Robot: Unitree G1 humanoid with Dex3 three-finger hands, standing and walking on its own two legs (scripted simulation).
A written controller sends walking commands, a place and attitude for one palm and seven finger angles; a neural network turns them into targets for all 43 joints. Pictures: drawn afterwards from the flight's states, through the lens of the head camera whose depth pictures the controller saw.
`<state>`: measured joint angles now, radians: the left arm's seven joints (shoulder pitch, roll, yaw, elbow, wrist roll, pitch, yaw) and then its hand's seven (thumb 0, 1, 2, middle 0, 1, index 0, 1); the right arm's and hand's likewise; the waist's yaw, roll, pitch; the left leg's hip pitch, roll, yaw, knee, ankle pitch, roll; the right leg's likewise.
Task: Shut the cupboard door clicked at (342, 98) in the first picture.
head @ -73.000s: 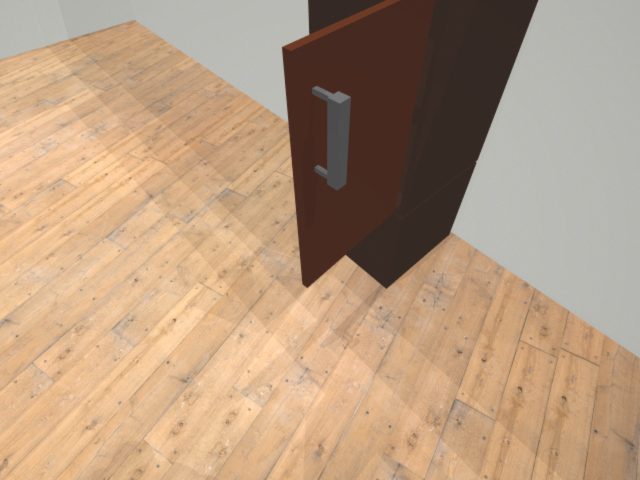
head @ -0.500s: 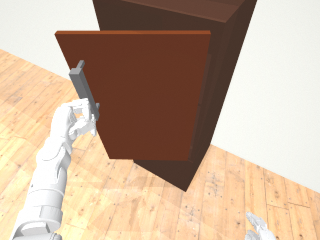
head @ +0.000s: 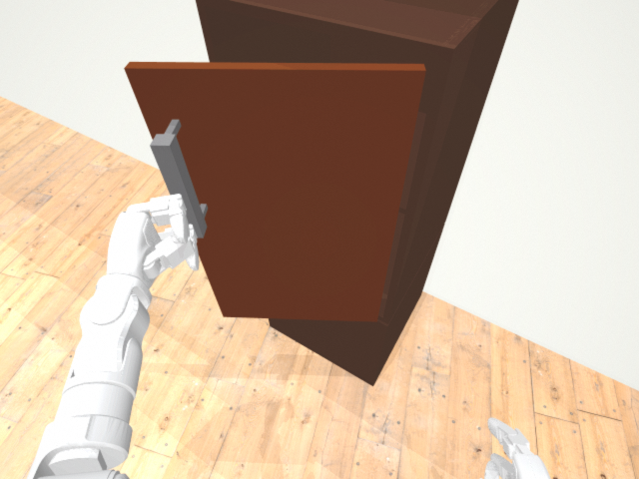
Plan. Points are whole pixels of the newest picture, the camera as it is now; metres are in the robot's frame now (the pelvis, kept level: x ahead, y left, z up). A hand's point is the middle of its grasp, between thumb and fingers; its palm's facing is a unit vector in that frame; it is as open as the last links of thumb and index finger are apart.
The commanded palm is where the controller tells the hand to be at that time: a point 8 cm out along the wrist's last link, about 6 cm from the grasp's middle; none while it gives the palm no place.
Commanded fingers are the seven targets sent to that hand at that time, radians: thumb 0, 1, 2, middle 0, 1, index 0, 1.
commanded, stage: push the door shut along its arc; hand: left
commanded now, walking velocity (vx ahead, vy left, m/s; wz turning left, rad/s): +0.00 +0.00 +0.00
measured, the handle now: (186, 181) +0.48 +0.22 +0.11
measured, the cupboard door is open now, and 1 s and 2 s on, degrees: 29 16 4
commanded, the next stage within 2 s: pull the fist back off the door in 1.86 s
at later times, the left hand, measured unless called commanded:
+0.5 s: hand (206, 203) +0.43 +0.18 +0.12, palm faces -0.10 -0.99 -0.04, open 3.1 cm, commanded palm +0.42 +0.22 +0.11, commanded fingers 0.00 0.90 0.90 -1.30 -1.50 -1.30 -1.50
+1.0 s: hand (242, 180) +0.49 +0.14 +0.11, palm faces -0.25 -0.97 -0.03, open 3.1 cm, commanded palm +0.50 +0.19 +0.11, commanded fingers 0.00 0.90 0.90 -1.30 -1.50 -1.30 -1.50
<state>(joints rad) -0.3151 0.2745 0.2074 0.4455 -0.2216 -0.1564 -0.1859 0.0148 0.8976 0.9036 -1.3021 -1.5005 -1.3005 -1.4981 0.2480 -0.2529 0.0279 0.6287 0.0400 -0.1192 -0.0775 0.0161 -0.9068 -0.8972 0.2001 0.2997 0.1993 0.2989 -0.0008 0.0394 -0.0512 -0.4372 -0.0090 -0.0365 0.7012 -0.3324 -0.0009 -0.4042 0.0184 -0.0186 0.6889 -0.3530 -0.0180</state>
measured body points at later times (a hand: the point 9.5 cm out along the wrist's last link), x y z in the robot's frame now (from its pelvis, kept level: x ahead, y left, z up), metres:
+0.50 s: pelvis +0.00 +0.01 -0.01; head +0.04 +0.00 +0.44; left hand +0.43 +0.23 +0.13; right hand +0.08 -0.26 -0.12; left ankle +0.02 +0.12 -0.72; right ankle +0.00 -0.11 -0.72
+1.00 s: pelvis -0.02 +0.01 -0.02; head +0.08 +0.02 +0.42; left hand +0.50 +0.20 +0.12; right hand +0.02 -0.26 -0.13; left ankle +0.02 +0.12 -0.72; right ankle +0.00 -0.11 -0.72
